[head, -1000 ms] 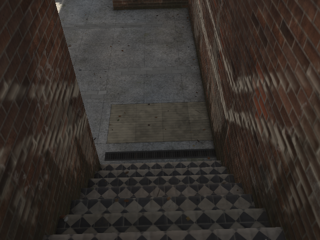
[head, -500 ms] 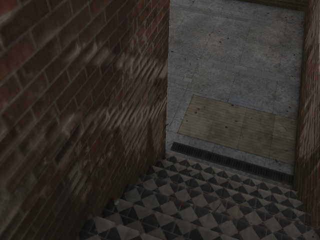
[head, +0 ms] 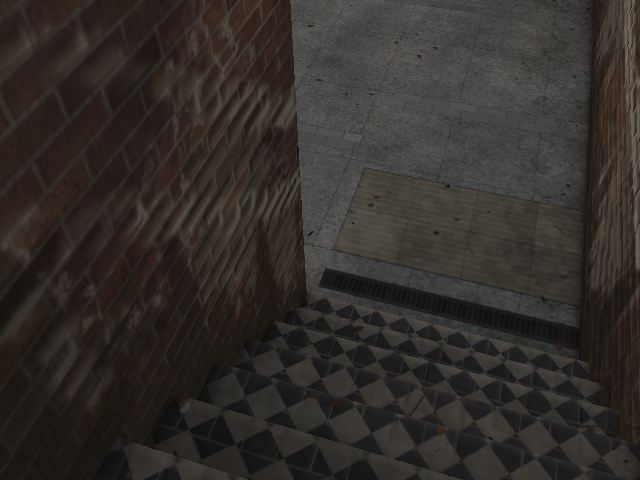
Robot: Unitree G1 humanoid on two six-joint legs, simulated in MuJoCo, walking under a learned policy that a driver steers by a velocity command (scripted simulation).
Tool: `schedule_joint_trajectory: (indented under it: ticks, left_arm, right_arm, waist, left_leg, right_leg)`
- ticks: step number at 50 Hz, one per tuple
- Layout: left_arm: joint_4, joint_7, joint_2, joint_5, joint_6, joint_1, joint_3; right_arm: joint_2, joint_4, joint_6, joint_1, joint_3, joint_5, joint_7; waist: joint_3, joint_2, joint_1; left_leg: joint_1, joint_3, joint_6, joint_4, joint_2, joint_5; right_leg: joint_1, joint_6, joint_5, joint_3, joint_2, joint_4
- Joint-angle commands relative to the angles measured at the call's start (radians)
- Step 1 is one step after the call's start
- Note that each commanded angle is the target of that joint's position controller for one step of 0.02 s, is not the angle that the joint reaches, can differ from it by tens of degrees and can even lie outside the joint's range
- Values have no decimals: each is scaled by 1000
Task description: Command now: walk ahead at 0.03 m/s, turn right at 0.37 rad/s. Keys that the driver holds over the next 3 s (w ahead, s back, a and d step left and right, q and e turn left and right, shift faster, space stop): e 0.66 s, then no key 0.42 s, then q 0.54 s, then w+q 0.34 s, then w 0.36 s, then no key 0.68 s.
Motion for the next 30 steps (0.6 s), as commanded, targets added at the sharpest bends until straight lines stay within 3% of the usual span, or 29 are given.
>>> schedule_joint_trajectory:
  ticks: [1,2,3,4,5,6,7,8,9,10,11,12,15,17,18,19,20,21,22,23,24,25,26,27,28,29,30]
  left_arm:
    - [-72,32,267,-15,-49,289,77]
    - [-16,38,165,23,-39,373,45]
    - [35,42,117,57,-15,502,29]
    - [4,41,83,43,-22,480,-1]
    - [-52,47,111,27,-39,389,-6]
    - [-109,56,159,15,-58,289,2]
    - [-175,56,225,6,-77,185,14]
    - [-174,62,251,13,-86,200,19]
    - [-146,70,258,27,-89,263,20]
    - [-113,79,238,37,-87,339,18]
    - [-84,87,211,47,-81,383,13]
    - [-88,94,211,38,-76,375,11]
    - [-97,109,287,15,-72,332,26]
    - [-105,121,296,19,-72,299,30]
    - [-117,119,303,31,-71,252,34]
    - [-157,107,325,42,-71,149,38]
    - [-204,87,345,62,-70,14,40]
    - [-242,59,313,74,-66,-53,32]
    - [-329,26,53,86,-55,-64,-41]
    - [-383,54,-30,50,-32,-268,-81]
    - [-416,75,-52,48,-29,-384,-99]
    - [-408,93,-12,38,-23,-387,-88]
    - [-362,112,31,24,-20,-285,-80]
    - [-299,109,106,54,-9,-101,-69]
    - [-267,77,145,109,30,30,-61]
    - [-269,41,166,113,60,46,-55]
    - [-283,17,169,99,75,18,-48]
  right_arm:
    - [-86,-255,-37,-224,-41,26,-81]
    - [-30,-253,-34,-218,-19,18,-118]
    - [36,-260,-34,-255,6,10,-129]
    - [41,-310,-39,-263,9,18,-134]
    - [55,-322,-41,-161,15,27,-128]
    - [58,-349,-29,-109,30,29,-118]
    - [28,-372,-5,-92,33,23,-92]
    - [4,-427,20,-142,32,13,-82]
    - [-14,-473,39,-194,30,5,-73]
    - [-18,-506,48,-232,30,1,-68]
    - [14,-540,54,-270,42,-6,-58]
    - [29,-561,52,-290,46,-6,-47]
    - [-2,-611,39,-335,27,8,-20]
    - [-3,-651,42,-385,22,16,-7]
    - [-11,-666,50,-387,16,34,-1]
    - [-23,-666,51,-335,4,51,4]
    - [-52,-654,50,-245,-16,74,7]
    - [-129,-590,43,-102,-53,71,-10]
    - [-253,-503,25,132,-80,19,-53]
    - [-122,-475,37,334,-39,-75,-51]
    - [-99,-509,25,269,-26,-47,-36]
    - [-88,-492,24,151,-26,-4,-25]
    - [-59,-483,37,15,-21,-24,-10]
    - [-72,-483,27,-92,-28,-20,-2]
    - [-101,-466,12,-163,-36,-40,3]
    - [-113,-474,-1,-284,-37,-52,-1]
    - [-115,-483,-17,-400,-32,-47,-11]
  waist:
    - [-39,-194,130]
    - [-43,-140,114]
    - [-6,-146,133]
    - [-61,-164,90]
    - [-106,-206,3]
    - [-140,-180,-34]
    - [-143,-170,-44]
    - [-130,-121,-28]
    - [-125,-113,2]
    - [-135,-120,37]
    - [-149,-115,66]
    - [-151,-119,75]
    - [-154,-211,61]
    - [-179,-224,66]
    - [-192,-224,53]
    - [-216,-238,-3]
    - [-259,-231,-92]
    - [-323,-113,-152]
    - [-420,288,-168]
    - [-89,71,-341]
    - [27,80,-362]
    - [-17,193,-271]
    - [-97,180,-159]
    - [-124,171,-43]
    - [-164,147,32]
    - [-142,68,92]
    - [-137,26,139]
  left_leg:
    - [-613,100,40,362,-118,40]
    - [-615,29,69,493,-70,145]
    - [-625,79,100,491,-85,97]
    - [-530,94,102,486,-103,168]
    - [-468,84,76,569,-119,199]
    - [-438,97,43,612,-131,234]
    - [-428,57,5,619,-117,320]
    - [-485,65,-15,646,-113,308]
    - [-552,62,-24,651,-110,268]
    - [-623,56,-26,630,-107,214]
    - [-673,37,-18,534,-101,204]
    - [-639,58,-16,475,-100,197]
    - [-441,150,44,441,-139,108]
    - [-326,164,83,229,-154,60]
    - [-235,171,106,102,-173,34]
    - [-32,173,130,-23,-201,20]
    - [210,165,150,-197,-244,43]
    - [415,50,212,-396,-267,207]
    - [780,-720,632,-741,149,1014]
    - [741,-1244,724,-1008,394,1023]
    - [672,-1251,715,-988,360,930]
    - [572,-1067,644,-876,261,771]
    - [403,-777,561,-842,192,749]
    - [149,-532,513,-828,143,732]
    - [-103,-381,480,-833,116,643]
    - [-259,-290,438,-846,107,597]
    - [-353,-220,381,-854,110,579]
  right_leg:
    - [410,-362,-270,644,-410,-228]
    - [327,-348,-302,619,-382,-188]
    - [333,-271,-54,370,-243,-92]
    - [206,-290,204,386,-200,-16]
    - [130,-341,351,474,-238,-15]
    - [79,-372,403,506,-279,-30]
    - [18,-387,354,631,-344,-75]
    - [47,-370,384,646,-324,-70]
    - [103,-348,400,647,-301,-32]
    - [192,-339,431,634,-279,13]
    - [253,-324,376,648,-270,20]
    - [227,-306,287,647,-254,-10]
    - [80,-260,154,621,-206,-119]
    - [65,-226,151,588,-201,-173]
    - [17,-232,100,582,-204,-226]
    - [-107,-254,121,573,-209,-280]
    - [-241,-317,199,585,-225,-333]
    - [-295,-343,166,551,-185,-216]
    - [-720,-119,-599,355,138,213]
    - [-1242,46,-865,591,210,296]
    - [-1315,98,-758,708,149,257]
    - [-1283,118,-688,646,145,282]
    - [-1133,130,-620,535,188,393]
    - [-916,155,-522,350,209,626]
    - [-700,149,-379,197,212,872]
    - [-606,122,-303,134,207,1063]
    - [-517,89,-235,113,180,1213]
